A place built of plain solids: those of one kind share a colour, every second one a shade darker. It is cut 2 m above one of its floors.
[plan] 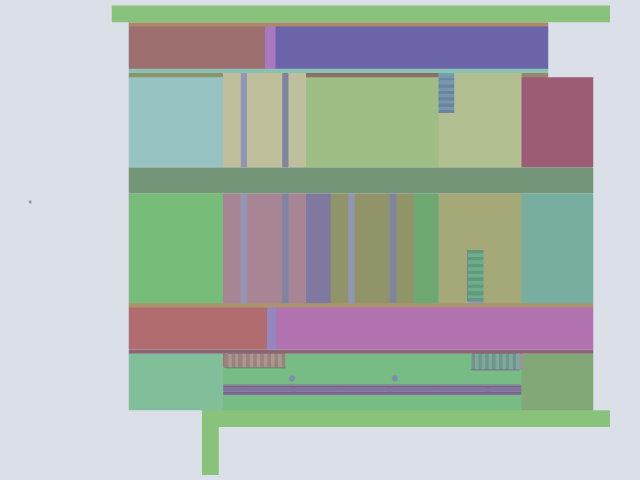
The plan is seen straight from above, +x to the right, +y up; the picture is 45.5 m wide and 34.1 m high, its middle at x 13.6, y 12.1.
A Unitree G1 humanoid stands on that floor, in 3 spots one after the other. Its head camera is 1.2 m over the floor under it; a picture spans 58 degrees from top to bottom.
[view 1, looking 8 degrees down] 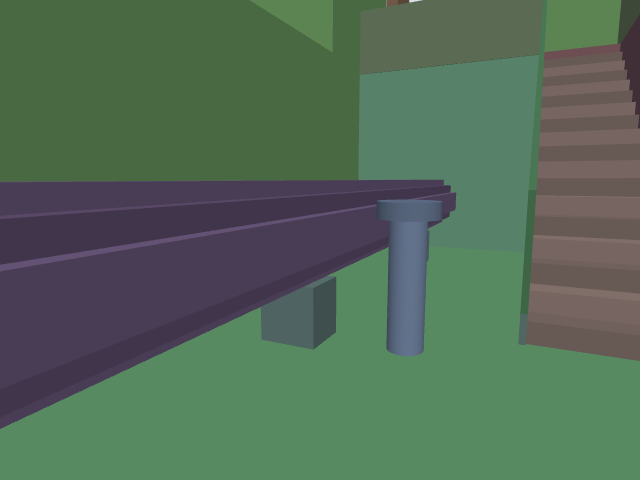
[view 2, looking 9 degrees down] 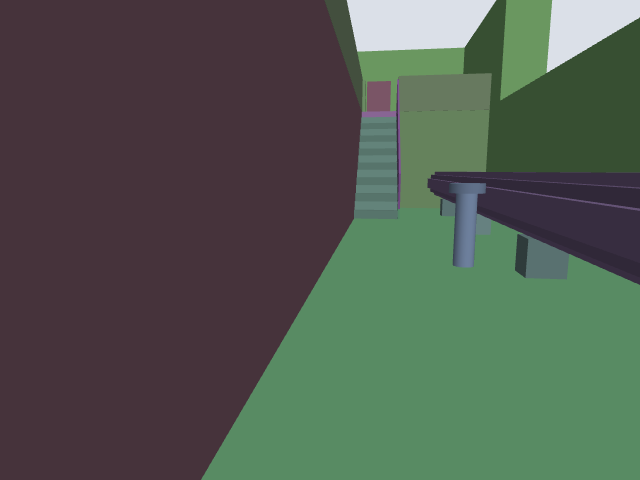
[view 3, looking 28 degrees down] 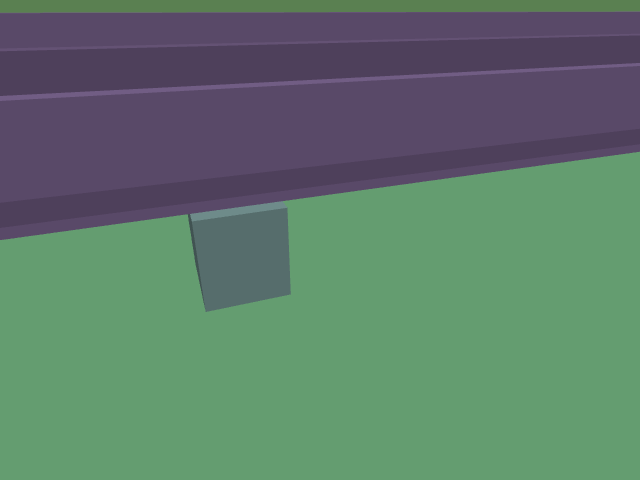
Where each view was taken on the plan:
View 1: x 14.53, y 3.01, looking -154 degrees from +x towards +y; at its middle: pipe_main_metal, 2.72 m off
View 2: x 13.23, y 3.33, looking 8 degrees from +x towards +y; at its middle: floor_hall1a_tile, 4.97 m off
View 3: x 22.26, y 3.33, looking -110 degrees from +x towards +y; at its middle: floor_aisle_concrete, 2.56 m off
